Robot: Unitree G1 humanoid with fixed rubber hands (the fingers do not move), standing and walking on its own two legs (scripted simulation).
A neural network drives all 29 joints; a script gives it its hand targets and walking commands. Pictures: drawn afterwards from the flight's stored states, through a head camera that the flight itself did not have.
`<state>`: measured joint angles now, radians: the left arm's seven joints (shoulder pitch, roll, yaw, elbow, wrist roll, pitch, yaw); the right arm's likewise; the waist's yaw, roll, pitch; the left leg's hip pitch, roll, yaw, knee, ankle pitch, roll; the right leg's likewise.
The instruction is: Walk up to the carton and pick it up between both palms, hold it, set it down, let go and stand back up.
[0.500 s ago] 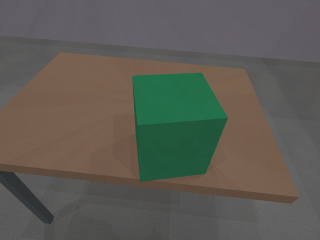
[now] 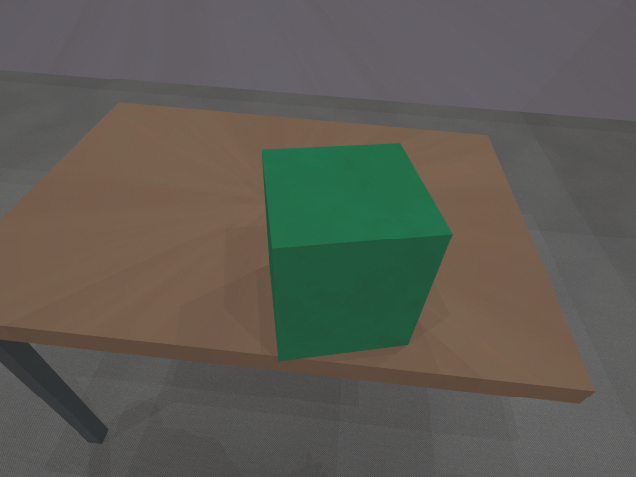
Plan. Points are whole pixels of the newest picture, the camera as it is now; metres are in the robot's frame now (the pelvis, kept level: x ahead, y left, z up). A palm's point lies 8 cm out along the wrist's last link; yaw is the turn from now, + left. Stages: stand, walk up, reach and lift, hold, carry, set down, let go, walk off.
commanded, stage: stand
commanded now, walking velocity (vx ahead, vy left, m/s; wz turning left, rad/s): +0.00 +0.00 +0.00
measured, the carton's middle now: (339, 252) +0.45 -0.01 +0.04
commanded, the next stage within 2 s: none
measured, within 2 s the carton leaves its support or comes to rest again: neither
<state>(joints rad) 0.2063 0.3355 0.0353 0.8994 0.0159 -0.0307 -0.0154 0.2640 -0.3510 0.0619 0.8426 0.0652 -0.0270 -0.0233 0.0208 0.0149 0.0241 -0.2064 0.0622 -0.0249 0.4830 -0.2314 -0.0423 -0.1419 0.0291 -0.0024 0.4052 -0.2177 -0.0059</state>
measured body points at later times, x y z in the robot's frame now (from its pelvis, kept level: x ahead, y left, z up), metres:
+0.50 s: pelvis +0.00 +0.00 +0.00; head +0.00 +0.00 +0.45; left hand +0.09 +0.30 -0.12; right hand +0.09 -0.29 -0.12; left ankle +0.02 +0.14 -0.74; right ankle +0.00 -0.12 -0.74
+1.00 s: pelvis +0.00 +0.00 +0.00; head +0.00 +0.00 +0.45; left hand +0.09 +0.30 -0.12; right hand +0.08 -0.29 -0.12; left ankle +0.02 +0.14 -0.74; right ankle +0.00 -0.12 -0.74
